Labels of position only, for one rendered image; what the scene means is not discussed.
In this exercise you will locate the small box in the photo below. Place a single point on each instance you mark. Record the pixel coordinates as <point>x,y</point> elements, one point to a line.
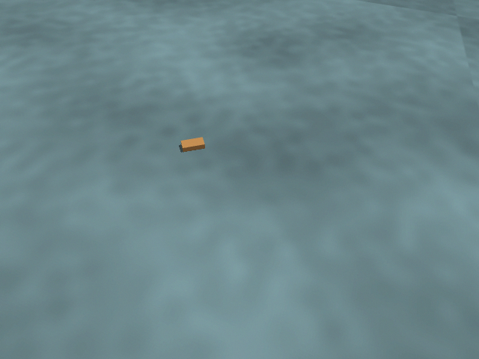
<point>193,144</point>

